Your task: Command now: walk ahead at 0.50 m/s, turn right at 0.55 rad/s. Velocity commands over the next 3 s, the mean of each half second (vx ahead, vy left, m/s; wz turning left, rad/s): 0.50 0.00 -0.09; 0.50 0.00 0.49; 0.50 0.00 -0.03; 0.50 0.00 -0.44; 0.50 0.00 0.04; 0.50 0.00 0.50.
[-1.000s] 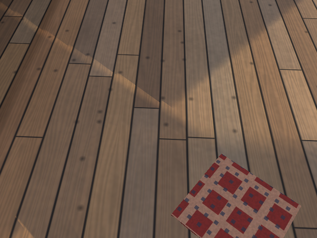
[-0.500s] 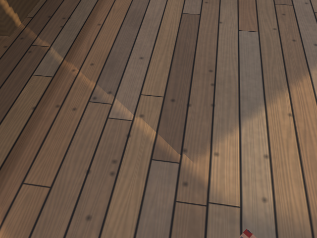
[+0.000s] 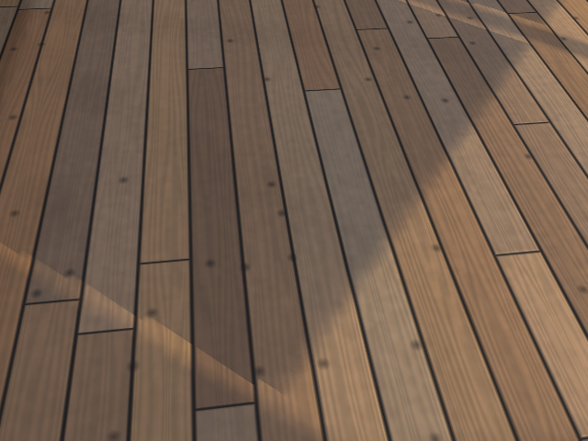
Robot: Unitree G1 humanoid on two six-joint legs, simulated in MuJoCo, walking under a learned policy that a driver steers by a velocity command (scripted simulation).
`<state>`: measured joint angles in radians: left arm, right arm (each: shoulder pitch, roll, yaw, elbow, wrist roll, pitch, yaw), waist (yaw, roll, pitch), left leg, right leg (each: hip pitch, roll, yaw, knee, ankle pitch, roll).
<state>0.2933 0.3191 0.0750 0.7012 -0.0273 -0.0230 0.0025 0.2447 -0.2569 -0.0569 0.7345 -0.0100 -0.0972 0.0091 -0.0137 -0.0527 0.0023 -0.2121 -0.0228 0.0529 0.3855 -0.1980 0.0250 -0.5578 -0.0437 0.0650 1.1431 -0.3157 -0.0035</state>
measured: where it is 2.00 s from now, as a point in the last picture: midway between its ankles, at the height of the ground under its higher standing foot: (254, 239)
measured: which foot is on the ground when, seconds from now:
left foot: down 0.00-0.30, up 0.32-0.82, down 0.84-1.00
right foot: up 0.00-0.28, down 0.30-0.86, up 0.88-1.00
